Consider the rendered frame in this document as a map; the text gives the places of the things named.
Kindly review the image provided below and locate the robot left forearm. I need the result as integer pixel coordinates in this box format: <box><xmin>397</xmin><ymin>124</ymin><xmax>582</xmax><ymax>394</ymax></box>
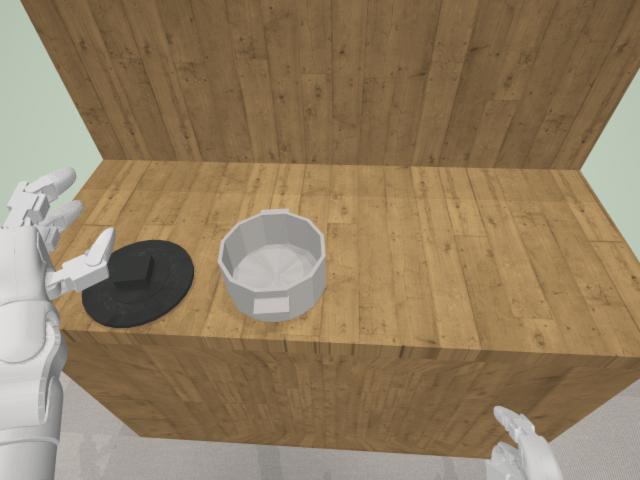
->
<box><xmin>0</xmin><ymin>299</ymin><xmax>68</xmax><ymax>480</ymax></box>

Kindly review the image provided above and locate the lid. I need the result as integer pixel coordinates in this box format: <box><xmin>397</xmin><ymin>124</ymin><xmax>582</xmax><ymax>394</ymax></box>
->
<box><xmin>82</xmin><ymin>240</ymin><xmax>194</xmax><ymax>328</ymax></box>

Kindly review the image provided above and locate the robot left hand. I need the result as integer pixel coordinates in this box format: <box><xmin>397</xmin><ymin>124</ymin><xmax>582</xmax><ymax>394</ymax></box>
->
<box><xmin>0</xmin><ymin>167</ymin><xmax>115</xmax><ymax>307</ymax></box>

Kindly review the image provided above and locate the table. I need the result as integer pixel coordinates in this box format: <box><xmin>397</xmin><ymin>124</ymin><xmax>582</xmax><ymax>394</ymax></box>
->
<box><xmin>20</xmin><ymin>0</ymin><xmax>640</xmax><ymax>459</ymax></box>

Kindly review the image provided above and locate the knob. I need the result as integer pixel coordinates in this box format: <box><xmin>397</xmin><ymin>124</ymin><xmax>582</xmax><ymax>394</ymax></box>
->
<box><xmin>113</xmin><ymin>255</ymin><xmax>155</xmax><ymax>289</ymax></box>

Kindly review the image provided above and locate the robot right hand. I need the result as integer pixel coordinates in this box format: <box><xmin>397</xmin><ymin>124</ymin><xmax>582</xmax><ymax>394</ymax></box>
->
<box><xmin>485</xmin><ymin>406</ymin><xmax>564</xmax><ymax>480</ymax></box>

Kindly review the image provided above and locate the pot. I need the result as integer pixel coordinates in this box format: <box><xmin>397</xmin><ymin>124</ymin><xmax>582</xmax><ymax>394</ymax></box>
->
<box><xmin>218</xmin><ymin>208</ymin><xmax>326</xmax><ymax>322</ymax></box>

